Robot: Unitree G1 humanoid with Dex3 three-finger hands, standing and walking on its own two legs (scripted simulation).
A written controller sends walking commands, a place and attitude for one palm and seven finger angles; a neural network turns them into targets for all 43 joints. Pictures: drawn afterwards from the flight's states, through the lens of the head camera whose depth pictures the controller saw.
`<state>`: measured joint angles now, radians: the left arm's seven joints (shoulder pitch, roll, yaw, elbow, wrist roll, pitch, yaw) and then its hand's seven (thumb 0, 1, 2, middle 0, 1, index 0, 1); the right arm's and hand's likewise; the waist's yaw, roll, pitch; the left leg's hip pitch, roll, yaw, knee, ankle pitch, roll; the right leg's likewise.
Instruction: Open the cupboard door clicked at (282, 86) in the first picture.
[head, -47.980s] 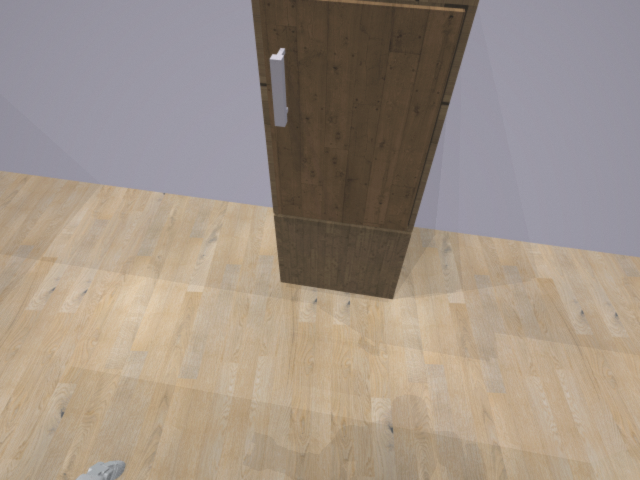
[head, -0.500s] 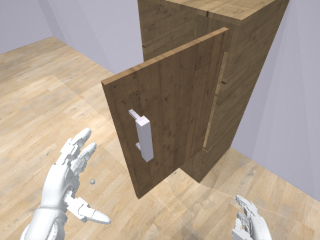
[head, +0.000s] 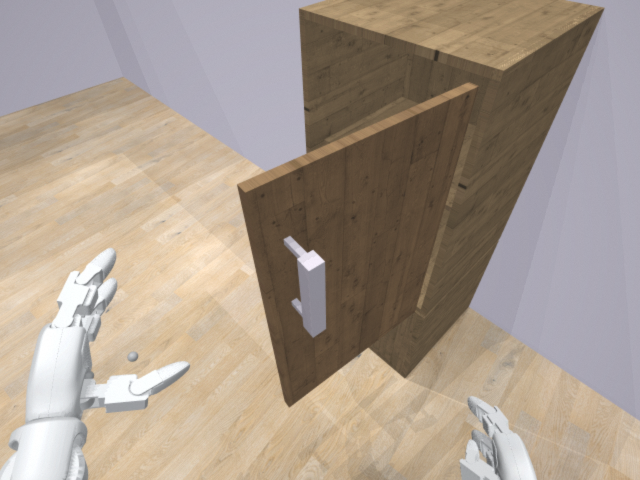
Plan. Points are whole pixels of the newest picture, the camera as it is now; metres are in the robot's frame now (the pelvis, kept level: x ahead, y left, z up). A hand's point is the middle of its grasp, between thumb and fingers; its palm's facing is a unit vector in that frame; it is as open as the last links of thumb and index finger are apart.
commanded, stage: draw the hand back to the body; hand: left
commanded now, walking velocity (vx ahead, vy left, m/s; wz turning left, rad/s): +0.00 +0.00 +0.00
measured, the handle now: (303, 287) +0.35 +0.07 +0.05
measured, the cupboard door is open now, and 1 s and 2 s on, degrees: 83 83 83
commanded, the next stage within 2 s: step back with the hand held close in 0.72 s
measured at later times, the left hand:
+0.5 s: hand (76, 333) +0.20 +0.26 +0.16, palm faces +0.47 -0.79 -0.40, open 7.8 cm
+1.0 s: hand (80, 333) +0.20 +0.26 +0.16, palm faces +0.42 -0.78 -0.46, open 7.4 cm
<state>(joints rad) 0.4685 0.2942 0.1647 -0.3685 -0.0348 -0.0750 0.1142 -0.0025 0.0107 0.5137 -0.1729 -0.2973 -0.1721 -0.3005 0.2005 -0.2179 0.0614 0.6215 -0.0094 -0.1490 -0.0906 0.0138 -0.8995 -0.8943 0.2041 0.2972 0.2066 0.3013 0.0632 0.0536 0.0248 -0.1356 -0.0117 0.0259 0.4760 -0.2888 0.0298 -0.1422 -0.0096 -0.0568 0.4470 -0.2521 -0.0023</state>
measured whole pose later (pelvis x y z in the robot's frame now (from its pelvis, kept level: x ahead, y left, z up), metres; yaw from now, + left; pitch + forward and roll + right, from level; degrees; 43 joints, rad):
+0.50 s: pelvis +0.01 -0.01 +0.01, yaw -1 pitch -4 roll -1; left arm 0.45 0.33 0.34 -0.36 -0.05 -0.09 0.12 0.01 0.81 0.86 -0.20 -0.30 -0.20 -0.30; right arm 0.18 -0.23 0.02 0.66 -0.01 -0.11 -0.07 0.01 -0.90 -0.89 0.20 0.30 0.21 0.30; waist 0.08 0.07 0.03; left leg -0.06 0.00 0.03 0.39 -0.26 0.02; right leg -0.07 0.01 -0.05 0.35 -0.21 -0.01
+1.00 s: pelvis -0.01 -0.01 +0.00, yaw -1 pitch -1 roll -1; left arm 0.49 0.36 0.39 -0.39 -0.05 -0.15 0.11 0.02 0.89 0.89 -0.21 -0.30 -0.21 -0.30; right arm 0.16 -0.23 0.02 0.61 0.00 -0.07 -0.07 0.01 -0.90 -0.89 0.20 0.30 0.21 0.30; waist 0.03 0.06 0.02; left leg -0.16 0.02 0.04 0.43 -0.25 0.02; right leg -0.15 0.02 -0.05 0.35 -0.18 -0.02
